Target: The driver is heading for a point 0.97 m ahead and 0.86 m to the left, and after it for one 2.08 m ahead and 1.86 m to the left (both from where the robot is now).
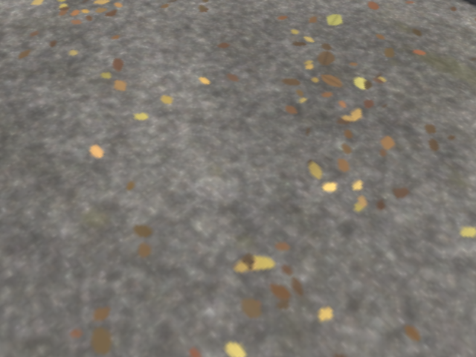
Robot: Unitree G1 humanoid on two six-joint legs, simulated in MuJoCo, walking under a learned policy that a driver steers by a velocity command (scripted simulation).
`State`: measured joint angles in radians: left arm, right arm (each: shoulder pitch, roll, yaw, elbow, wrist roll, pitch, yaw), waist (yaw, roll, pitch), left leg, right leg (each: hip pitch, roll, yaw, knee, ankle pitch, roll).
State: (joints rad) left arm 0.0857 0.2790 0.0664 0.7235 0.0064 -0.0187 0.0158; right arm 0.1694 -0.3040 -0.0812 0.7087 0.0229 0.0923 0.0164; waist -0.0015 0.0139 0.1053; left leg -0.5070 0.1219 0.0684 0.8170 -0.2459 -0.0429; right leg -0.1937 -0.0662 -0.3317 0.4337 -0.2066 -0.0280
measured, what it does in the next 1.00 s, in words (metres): steps on the spot, turning left: left foot, then right foot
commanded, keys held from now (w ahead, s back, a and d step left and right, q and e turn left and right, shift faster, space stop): q+shift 0.98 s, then e+shift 0.02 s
